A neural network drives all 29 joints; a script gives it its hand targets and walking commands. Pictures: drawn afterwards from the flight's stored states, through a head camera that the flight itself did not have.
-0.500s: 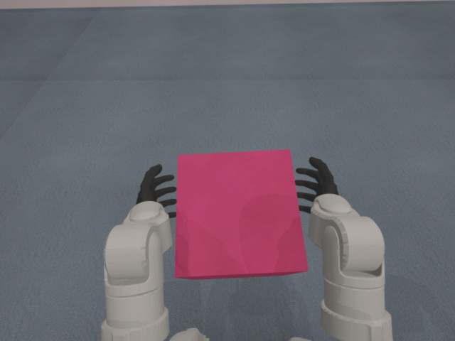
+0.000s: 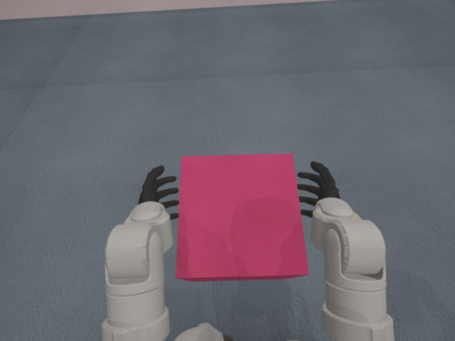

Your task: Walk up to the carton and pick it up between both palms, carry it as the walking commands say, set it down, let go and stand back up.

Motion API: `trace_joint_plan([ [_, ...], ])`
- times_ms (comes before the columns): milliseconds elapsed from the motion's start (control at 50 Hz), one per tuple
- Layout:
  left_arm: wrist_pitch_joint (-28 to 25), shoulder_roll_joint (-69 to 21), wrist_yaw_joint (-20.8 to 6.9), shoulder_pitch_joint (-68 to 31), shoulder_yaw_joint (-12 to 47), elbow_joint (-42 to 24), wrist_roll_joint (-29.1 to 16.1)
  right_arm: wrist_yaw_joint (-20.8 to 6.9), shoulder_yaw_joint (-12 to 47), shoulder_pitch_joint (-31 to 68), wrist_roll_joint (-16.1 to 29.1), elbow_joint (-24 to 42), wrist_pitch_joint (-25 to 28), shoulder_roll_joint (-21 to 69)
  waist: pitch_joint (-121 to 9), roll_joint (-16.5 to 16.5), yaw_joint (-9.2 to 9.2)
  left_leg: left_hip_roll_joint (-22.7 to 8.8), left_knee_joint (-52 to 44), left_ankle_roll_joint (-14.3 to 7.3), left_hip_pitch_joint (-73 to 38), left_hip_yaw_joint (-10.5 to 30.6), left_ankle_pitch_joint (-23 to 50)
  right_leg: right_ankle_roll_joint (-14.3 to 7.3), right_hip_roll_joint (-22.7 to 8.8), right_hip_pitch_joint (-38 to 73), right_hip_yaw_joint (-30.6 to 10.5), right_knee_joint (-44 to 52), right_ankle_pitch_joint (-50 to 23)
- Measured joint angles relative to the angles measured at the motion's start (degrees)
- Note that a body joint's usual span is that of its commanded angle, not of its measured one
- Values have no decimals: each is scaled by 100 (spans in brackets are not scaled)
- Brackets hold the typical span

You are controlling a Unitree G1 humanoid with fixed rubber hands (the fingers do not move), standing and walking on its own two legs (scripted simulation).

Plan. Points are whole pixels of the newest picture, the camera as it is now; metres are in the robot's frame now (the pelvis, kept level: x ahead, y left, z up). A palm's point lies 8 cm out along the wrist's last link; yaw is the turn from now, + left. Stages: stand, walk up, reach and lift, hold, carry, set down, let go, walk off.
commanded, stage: carry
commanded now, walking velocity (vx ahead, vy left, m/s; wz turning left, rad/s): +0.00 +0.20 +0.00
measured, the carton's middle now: (237, 224) +0.32 +0.00 -0.01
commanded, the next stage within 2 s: none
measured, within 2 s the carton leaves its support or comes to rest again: neither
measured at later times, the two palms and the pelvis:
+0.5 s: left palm (54, 257) +0.23 +0.26 +0.10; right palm (240, 242) +0.24 +0.00 +0.10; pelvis -0.07 +0.12 +0.00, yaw +1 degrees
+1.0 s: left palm out of the picture +0.15 +0.37 +0.10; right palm (153, 295) +0.17 +0.11 +0.12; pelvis -0.13 +0.22 +0.01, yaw +3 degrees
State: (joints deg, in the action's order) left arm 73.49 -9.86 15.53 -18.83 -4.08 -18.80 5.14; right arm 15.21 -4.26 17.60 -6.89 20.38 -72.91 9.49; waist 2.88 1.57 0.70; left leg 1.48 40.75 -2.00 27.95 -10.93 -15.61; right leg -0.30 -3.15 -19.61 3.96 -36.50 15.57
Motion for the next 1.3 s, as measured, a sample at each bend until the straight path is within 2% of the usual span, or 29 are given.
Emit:
trace_joint_plan([
  [40, 36, -1, -38, 0, 0, 15, 0, 2, 0, -51, 23, 2, -9, -16, -24, -107, 1, -2, 1212, 149, 277, 318, -169, 19, -162, -5, 0, 27, 43],
  [100, 27, -9, 2, -23, -1, 14, 12, 31, -1, 9, 29, 7, -17, -5, -56, -167, -9, -94, 1695, 278, 300, 652, -222, 205, -415, -79, 11, 122, -30],
  [160, 0, -27, 78, -82, -1, 10, 74, 81, -4, 113, 33, 9, -19, 26, -62, -187, -15, -288, 1055, 302, 111, 710, -349, 391, -641, -232, 18, 126, -135],
  [220, -9, -29, 72, -85, 0, 7, 96, 87, -6, 127, 33, 10, -20, 32, -81, -150, -19, -395, -306, 256, -411, 716, -198, 600, -803, -356, 27, 7, -154],
  [240, -19, -30, 81, -102, 0, 7, 96, 83, -14, 128, 31, 7, 0, 36, -40, -165, -14, -377, -469, 224, -452, 695, 200, 615, -857, -404, 16, -156, -61],
  [260, -38, -20, 79, -74, -9, 10, 97, 61, -13, 108, 54, -7, 5, 34, 46, -200, -1, -334, -383, 176, -451, 697, 262, 616, -865, -439, 28, -502, 417],
  [300, -41, 16, 38, 50, -9, 11, 88, -38, -14, 46, 114, -22, -41, 15, 66, -158, 34, -364, -371, 75, -451, 719, 200, 563, -616, -644, 42, -1486, 1190],
  [360, -40, 22, 22, 67, -9, -2, 82, -57, -15, 70, 95, -20, -66, 20, 54, -133, 40, -366, -515, -44, -443, 684, 258, 480, -236, -774, 31, -2437, 1303],
  [420, -39, 21, 75, 55, -9, -100, 75, -25, -16, 181, 65, -19, -56, 53, 25, -200, 44, -310, -609, -161, -388, 435, 348, 470, -44, -767, 24, -2330, 1309],
  [480, -38, -7, 139, -37, -9, -139, 43, -3, -19, 232, -27, -20, 20, 69, 24, -165, 45, -277, -610, -273, -288, 194, 397, 382, 134, -692, 20, -1824, 1312],
  [520, -36, -12, 146, -47, -10, -140, 41, -4, -19, 219, -33, -21, 38, 69, 18, -81, 49, -262, -610, -326, -248, 60, 429, 296, 214, -496, 13, -1157, 1311],
  [540, -36, -12, 139, -46, -10, -139, 41, -4, -19, 213, -32, -21, 38, 66, 16, -58, 50, -235, -610, -343, -238, -9, 444, 272, 213, -349, 11, -753, 1166],
  [580, -36, -21, 98, -61, -9, -99, 40, 3, -41, 191, -33, -22, 40, 55, 33, 1, 44, -176, -576, -324, -226, -86, 466, 74, 148, -198, 21, -262, 302],
  [640, -38, -19, -32, -60, -10, 77, 35, 7, -41, 17, -6, -25, 43, 4, 12, -68, 54, -83, 561, -6, 91, 146, -403, -80, -23, -193, 9, -246, 194],
  [700, -42, -23, -15, -64, -10, 87, 41, 33, -42, 27, 34, -20, 37, 2, -3, -134, 46, -120, 1335, 140, 226, 446, -466, -24, -234, -204, 18, -84, 114],
  [760, -90, -25, 21, -78, -10, 87, 64, 88, -42, 109, 41, -19, 37, 26, -20, -149, 43, -221, 1226, 235, 154, 587, -471, 119, -403, -280, 23, 33, -49],
  [800, -115, -27, 46, -78, -10, 87, 67, 116, -42, 144, 48, -17, 36, 37, -25, -171, 39, -258, 678, 276, -73, 593, -462, 218, -501, -316, 29, 43, -108],
  [860, -120, -25, 63, -85, -10, 84, 67, 117, -41, 157, 45, -18, 46, 43, -65, -92, 37, -373, -660, 248, -647, 593, 257, 398, -507, -368, 42, -70, -118],
  [900, -125, -6, 42, -25, -11, 92, 75, 53, -40, 90, 89, -23, 41, 29, -30, -158, 40, -327, -589, 117, -625, 586, 286, 416, -520, -367, 44, -268, 456],
  [940, -121, 13, 14, 42, -10, 91, 75, -12, -42, 75, 101, -22, -15, 23, -44, -137, 37, -382, -623, 12, -624, 611, 256, 416, -358, -371, 50, -625, 890],
  [1000, -114, 14, 16, 34, -10, 89, 67, -23, -42, 96, 72, -21, -35, 26, -96, -197, 38, -427, -805, -52, -609, 582, 379, 413, -154, -373, 47, -1065, 934],
  [1060, -112, -13, 87, -53, -10, 81, 43, -25, -67, 149, 0, -21, -6, 42, -126, -235, 40, -438, -964, -104, -541, 518, 554, 410, 24, -347, 43, -1024, 951],
  [1140, -108, -21, 117, -76, -10, 80, 42, -50, -81, 159, -24, -22, -2, 48, -132, -153, 44, -438, -1013, -161, -467, 410, 681, 349, 209, -103, 36, -280, 956],
  [1180, -98, -22, 119, -76, -10, 80, 42, -78, -81, 134, -19, -21, -2, 40, -134, -161, 44, -400, -1012, -171, -463, 325, 717, 290, 219, 106, 31, 269, 799],
  [1240, -52, -27, 59, -84, -10, 84, 38, -89, -81, 63, -24, -22, -1, 17, -131, -94, 40, -383, -1013, -156, -474, 309, 792, 129, 206, 133, 36, 449, -54],
  [1300, -4, -27, 22, -78, -10, 93, 37, -114, -81, -14, 1, -22, -6, -5, -201, -8, 40, -381, -1022, -131, -483, 310, 808, 70, 204, 128, 37, 436, -159],
])
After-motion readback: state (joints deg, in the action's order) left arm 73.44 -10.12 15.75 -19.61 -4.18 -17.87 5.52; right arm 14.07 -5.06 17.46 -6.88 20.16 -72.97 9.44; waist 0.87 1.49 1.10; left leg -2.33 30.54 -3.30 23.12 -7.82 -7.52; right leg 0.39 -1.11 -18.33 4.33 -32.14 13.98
